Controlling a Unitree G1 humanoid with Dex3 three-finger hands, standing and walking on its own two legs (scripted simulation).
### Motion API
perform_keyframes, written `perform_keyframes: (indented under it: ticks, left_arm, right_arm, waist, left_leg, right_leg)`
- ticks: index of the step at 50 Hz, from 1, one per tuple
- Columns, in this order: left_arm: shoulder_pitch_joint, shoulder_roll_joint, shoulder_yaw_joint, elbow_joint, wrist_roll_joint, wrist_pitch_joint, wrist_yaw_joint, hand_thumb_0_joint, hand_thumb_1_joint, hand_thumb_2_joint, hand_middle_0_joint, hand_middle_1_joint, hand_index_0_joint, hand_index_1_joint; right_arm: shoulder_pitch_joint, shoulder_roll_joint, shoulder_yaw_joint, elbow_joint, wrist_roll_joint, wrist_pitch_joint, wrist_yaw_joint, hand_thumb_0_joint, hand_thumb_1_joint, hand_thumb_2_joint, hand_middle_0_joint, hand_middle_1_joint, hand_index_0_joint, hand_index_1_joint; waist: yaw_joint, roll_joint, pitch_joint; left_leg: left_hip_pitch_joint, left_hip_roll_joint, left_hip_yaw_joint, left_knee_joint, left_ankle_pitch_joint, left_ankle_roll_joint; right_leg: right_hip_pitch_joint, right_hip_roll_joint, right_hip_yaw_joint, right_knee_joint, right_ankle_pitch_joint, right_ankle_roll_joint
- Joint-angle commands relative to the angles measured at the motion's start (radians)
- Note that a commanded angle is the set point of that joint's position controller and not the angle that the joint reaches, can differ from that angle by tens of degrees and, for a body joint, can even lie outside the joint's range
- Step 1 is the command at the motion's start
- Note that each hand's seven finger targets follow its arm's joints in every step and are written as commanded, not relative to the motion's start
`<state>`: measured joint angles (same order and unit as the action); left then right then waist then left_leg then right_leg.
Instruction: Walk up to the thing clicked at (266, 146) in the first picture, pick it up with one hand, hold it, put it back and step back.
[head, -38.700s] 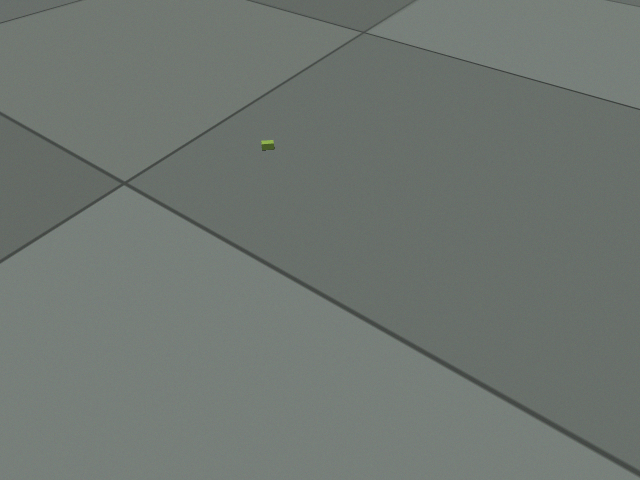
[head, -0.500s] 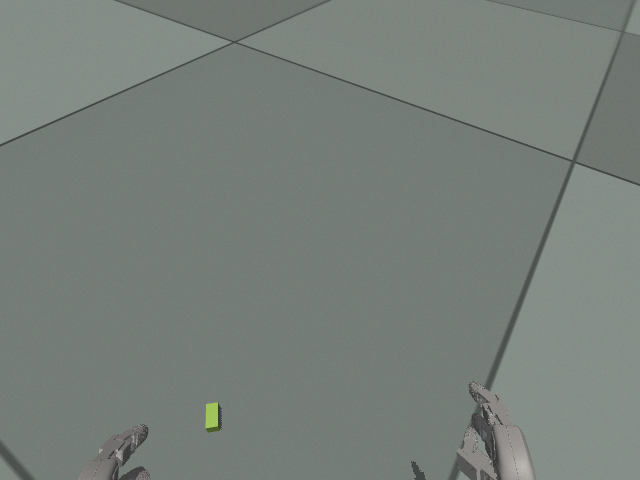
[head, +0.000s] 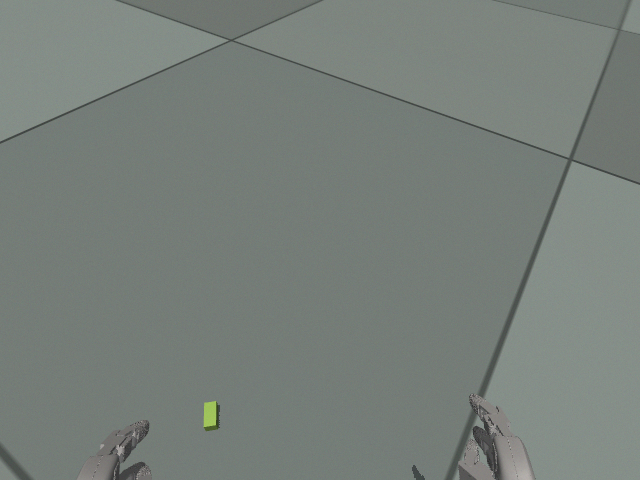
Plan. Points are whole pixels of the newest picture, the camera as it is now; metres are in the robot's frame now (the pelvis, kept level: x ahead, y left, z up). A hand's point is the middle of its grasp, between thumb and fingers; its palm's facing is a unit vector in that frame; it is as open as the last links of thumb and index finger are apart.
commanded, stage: home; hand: left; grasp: from above
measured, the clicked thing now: (211, 416) +0.46 +0.25 -0.70
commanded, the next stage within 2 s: stand in 1.32 s
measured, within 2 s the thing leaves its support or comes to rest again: neither
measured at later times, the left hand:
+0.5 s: hand out of the picture +0.16 +0.18 -0.05, palm faces +0.04 -0.98 -0.19, open 7.4 cm
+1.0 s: hand out of the picture +0.16 +0.19 -0.05, palm faces +0.03 -0.98 -0.20, open 7.4 cm
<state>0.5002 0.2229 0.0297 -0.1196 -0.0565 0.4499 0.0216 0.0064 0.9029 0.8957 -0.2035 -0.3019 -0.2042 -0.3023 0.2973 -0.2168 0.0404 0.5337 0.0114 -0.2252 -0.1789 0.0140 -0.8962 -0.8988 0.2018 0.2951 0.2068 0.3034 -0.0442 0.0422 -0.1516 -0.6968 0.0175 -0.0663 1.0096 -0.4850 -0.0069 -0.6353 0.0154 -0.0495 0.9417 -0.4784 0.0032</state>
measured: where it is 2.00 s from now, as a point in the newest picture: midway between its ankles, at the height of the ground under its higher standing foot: outside the picture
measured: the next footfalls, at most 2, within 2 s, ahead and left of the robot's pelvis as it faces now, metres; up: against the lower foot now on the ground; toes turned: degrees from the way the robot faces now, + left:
none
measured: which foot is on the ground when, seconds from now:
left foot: down 0.00-1.00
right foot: down 0.00-1.00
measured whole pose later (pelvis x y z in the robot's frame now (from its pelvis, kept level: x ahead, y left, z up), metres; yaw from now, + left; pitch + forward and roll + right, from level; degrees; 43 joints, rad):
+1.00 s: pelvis +0.00 +0.01 +0.00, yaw +0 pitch +10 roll -3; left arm 0.51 0.23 0.03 -0.13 -0.06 0.45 0.02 0.01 0.90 0.90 -0.20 -0.30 -0.20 -0.30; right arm 0.29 -0.22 0.04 0.53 0.01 -0.22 -0.18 0.01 -0.90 -0.90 0.20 0.29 0.21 0.30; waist -0.04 0.04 -0.16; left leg -0.70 0.02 -0.06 1.02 -0.50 0.00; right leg -0.63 0.01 -0.04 0.94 -0.48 0.01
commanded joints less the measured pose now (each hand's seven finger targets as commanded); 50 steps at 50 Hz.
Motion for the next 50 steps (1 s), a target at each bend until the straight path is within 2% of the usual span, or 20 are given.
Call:
perform_keyframes:
  ticks: [1, 5, 8, 9, 19, 23, 29, 30, 31, 37, 38, 39, 42, 46, 48, 50]
  left_arm:
    - [-0.022, 0.106, 0.059, -0.191, 0.006, -0.052, 0.007, 0.000, 0.900, 0.900, -0.200, -0.299, -0.200, -0.299]
    - [-0.024, 0.102, 0.058, -0.196, 0.006, -0.055, 0.007, 0.000, 0.900, 0.900, -0.200, -0.299, -0.200, -0.299]
    - [-0.007, 0.109, 0.065, -0.210, 0.004, -0.053, 0.007, 0.000, 0.900, 0.900, -0.200, -0.299, -0.200, -0.299]
    - [-0.002, 0.105, 0.058, -0.197, 0.006, -0.052, 0.006, 0.000, 0.900, 0.900, -0.200, -0.299, -0.200, -0.299]
    - [-0.023, 0.108, 0.055, -0.192, 0.009, -0.052, 0.004, 0.000, 0.900, 0.900, -0.200, -0.299, -0.200, -0.299]
    - [-0.024, 0.107, 0.059, -0.197, 0.002, -0.052, 0.004, 0.000, 0.900, 0.900, -0.200, -0.299, -0.200, -0.299]
    - [-0.010, 0.108, 0.060, -0.205, 0.008, -0.053, 0.007, 0.000, 0.900, 0.900, -0.200, -0.299, -0.200, -0.299]
    - [-0.021, 0.108, 0.052, -0.206, 0.008, -0.053, 0.006, 0.000, 0.900, 0.900, -0.200, -0.299, -0.200, -0.299]
    - [-0.007, 0.108, 0.062, -0.204, 0.006, -0.052, 0.008, 0.000, 0.900, 0.900, -0.200, -0.299, -0.200, -0.299]
    - [-0.009, 0.109, 0.050, -0.208, 0.012, -0.054, 0.007, 0.000, 0.900, 0.900, -0.200, -0.299, -0.200, -0.299]
    - [-0.006, 0.110, 0.057, -0.222, 0.013, -0.054, 0.010, 0.000, 0.900, 0.900, -0.200, -0.300, -0.200, -0.299]
    - [0.004, 0.109, 0.059, -0.194, 0.013, -0.053, 0.010, 0.000, 0.900, 0.900, -0.200, -0.300, -0.200, -0.299]
    - [-0.008, 0.107, 0.057, -0.196, 0.006, -0.051, 0.009, 0.000, 0.900, 0.900, -0.200, -0.300, -0.200, -0.300]
    - [0.008, 0.111, 0.058, -0.187, 0.008, -0.047, 0.007, 0.000, 0.900, 0.900, -0.200, -0.300, -0.200, -0.300]
    - [-0.027, 0.113, 0.051, -0.231, 0.007, -0.052, 0.008, 0.000, 0.900, 0.900, -0.200, -0.300, -0.200, -0.300]
    - [0.003, 0.106, 0.052, -0.192, 0.007, -0.049, 0.007, 0.000, 0.900, 0.900, -0.200, -0.300, -0.200, -0.300]
  right_arm:
    - [-0.075, -0.127, -0.054, -0.163, -0.004, -0.063, -0.015, 0.000, -0.900, -0.900, 0.200, 0.300, 0.200, 0.300]
    - [-0.078, -0.123, -0.053, -0.166, -0.004, -0.066, -0.016, 0.000, -0.900, -0.900, 0.200, 0.300, 0.200, 0.300]
    - [-0.072, -0.124, -0.057, -0.168, -0.004, -0.066, -0.018, 0.000, -0.900, -0.900, 0.200, 0.300, 0.200, 0.300]
    - [-0.067, -0.128, -0.057, -0.164, -0.003, -0.067, -0.017, 0.000, -0.900, -0.900, 0.200, 0.300, 0.200, 0.300]
    - [-0.075, -0.134, -0.059, -0.164, -0.004, -0.065, -0.014, 0.000, -0.900, -0.900, 0.200, 0.300, 0.200, 0.300]
    - [-0.076, -0.127, -0.054, -0.169, -0.002, -0.066, -0.013, 0.000, -0.900, -0.900, 0.200, 0.300, 0.200, 0.300]
    - [-0.067, -0.123, -0.057, -0.164, -0.005, -0.064, -0.016, 0.000, -0.900, -0.900, 0.200, 0.300, 0.200, 0.300]
    - [-0.072, -0.126, -0.056, -0.166, -0.004, -0.064, -0.015, 0.000, -0.900, -0.900, 0.200, 0.299, 0.200, 0.299]
    - [-0.069, -0.122, -0.057, -0.169, -0.004, -0.064, -0.015, 0.000, -0.900, -0.900, 0.200, 0.299, 0.200, 0.299]
    - [-0.066, -0.131, -0.061, -0.160, -0.005, -0.061, -0.014, 0.000, -0.900, -0.900, 0.200, 0.299, 0.200, 0.299]
    - [-0.068, -0.121, -0.058, -0.163, -0.005, -0.058, -0.015, 0.000, -0.901, -0.900, 0.200, 0.299, 0.200, 0.299]
    - [-0.066, -0.129, -0.063, -0.164, -0.005, -0.058, -0.014, 0.000, -0.901, -0.900, 0.200, 0.299, 0.200, 0.299]
    - [-0.071, -0.126, -0.058, -0.163, -0.004, -0.056, -0.013, 0.000, -0.901, -0.899, 0.200, 0.299, 0.200, 0.299]
    - [-0.066, -0.131, -0.062, -0.162, -0.003, -0.054, -0.012, 0.000, -0.901, -0.899, 0.200, 0.299, 0.200, 0.299]
    - [-0.071, -0.129, -0.060, -0.168, -0.002, -0.054, -0.011, 0.000, -0.901, -0.899, 0.200, 0.299, 0.200, 0.299]
    - [-0.063, -0.135, -0.064, -0.161, -0.001, -0.053, -0.010, 0.000, -0.901, -0.899, 0.200, 0.299, 0.200, 0.299]
  waist:
    - [0.005, 0.016, -0.084]
    - [0.004, -0.001, -0.068]
    - [0.007, -0.004, -0.103]
    - [-0.001, -0.007, -0.107]
    - [0.004, 0.035, -0.070]
    - [0.004, 0.001, -0.064]
    - [0.004, -0.004, -0.113]
    - [0.002, 0.000, -0.087]
    - [0.005, -0.011, -0.100]
    - [0.003, 0.041, -0.095]
    - [0.012, 0.036, -0.116]
    - [0.003, 0.017, -0.104]
    - [0.002, 0.001, -0.081]
    - [0.002, 0.020, -0.086]
    - [0.004, 0.032, -0.094]
    - [0.001, 0.020, -0.088]
  left_leg:
    - [0.104, -0.017, 0.015, -0.169, 0.199, 0.020]
    - [0.078, -0.023, 0.023, -0.170, 0.140, 0.024]
    - [0.098, -0.021, 0.024, -0.155, 0.195, 0.023]
    - [0.106, -0.020, 0.025, -0.151, 0.212, 0.023]
    - [0.100, -0.009, -0.002, -0.189, 0.175, 0.015]
    - [0.082, -0.018, 0.017, -0.169, 0.164, 0.023]
    - [0.105, -0.018, 0.019, -0.145, 0.251, 0.021]
    - [0.094, -0.018, 0.018, -0.150, 0.228, 0.022]
    - [0.092, -0.020, 0.020, -0.146, 0.220, 0.024]
    - [0.120, -0.010, 0.009, -0.165, 0.252, 0.014]
    - [0.121, -0.011, 0.006, -0.161, 0.272, 0.013]
    - [0.117, -0.013, 0.013, -0.154, 0.270, 0.017]
    - [0.092, -0.016, 0.015, -0.153, 0.225, 0.022]
    - [0.108, -0.013, 0.012, -0.161, 0.233, 0.019]
    - [0.114, -0.011, 0.010, -0.163, 0.247, 0.016]
    - [0.114, -0.007, 0.001, -0.169, 0.245, 0.014]
  right_leg:
    - [0.034, 0.014, -0.018, -0.151, 0.187, -0.006]
    - [0.031, 0.009, -0.011, -0.167, 0.136, -0.004]
    - [0.044, 0.010, -0.009, -0.158, 0.184, -0.003]
    - [0.047, 0.010, -0.009, -0.153, 0.201, -0.003]
    - [0.013, 0.019, -0.022, -0.136, 0.156, -0.011]
    - [0.027, 0.012, -0.013, -0.158, 0.151, -0.006]
    - [0.050, 0.011, -0.011, -0.142, 0.231, -0.005]
    - [0.040, 0.010, -0.013, -0.146, 0.212, -0.004]
    - [0.047, 0.009, -0.009, -0.150, 0.208, -0.003]
    - [0.033, 0.015, -0.017, -0.126, 0.219, -0.011]
    - [0.048, 0.013, -0.019, -0.125, 0.236, -0.012]
    - [0.050, 0.014, -0.017, -0.132, 0.241, -0.009]
    - [0.044, 0.011, -0.014, -0.147, 0.212, -0.005]
    - [0.037, 0.013, -0.015, -0.138, 0.209, -0.008]
    - [0.038, 0.014, -0.016, -0.133, 0.220, -0.010]
    - [0.035, 0.016, -0.021, -0.127, 0.213, -0.012]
